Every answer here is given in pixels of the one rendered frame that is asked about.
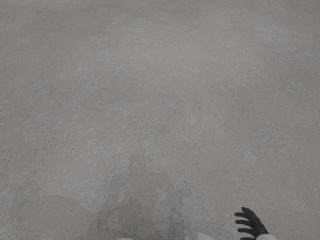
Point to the robot right hand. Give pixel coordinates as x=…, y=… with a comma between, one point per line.
x=254, y=222

